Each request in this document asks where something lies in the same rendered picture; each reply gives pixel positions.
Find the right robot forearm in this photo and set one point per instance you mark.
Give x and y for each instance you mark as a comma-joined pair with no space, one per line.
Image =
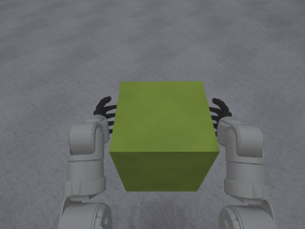
245,171

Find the left robot forearm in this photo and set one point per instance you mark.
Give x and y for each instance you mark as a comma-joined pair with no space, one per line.
85,176

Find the robot right hand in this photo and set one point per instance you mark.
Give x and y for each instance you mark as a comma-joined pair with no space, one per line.
221,113

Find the robot right upper arm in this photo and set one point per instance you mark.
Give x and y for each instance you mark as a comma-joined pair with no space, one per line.
245,217

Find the robot left hand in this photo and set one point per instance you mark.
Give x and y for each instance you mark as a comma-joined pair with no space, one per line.
101,110

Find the carton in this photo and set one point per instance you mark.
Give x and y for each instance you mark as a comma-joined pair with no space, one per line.
163,137

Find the robot left upper arm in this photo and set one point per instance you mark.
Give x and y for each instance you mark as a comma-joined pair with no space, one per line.
86,215

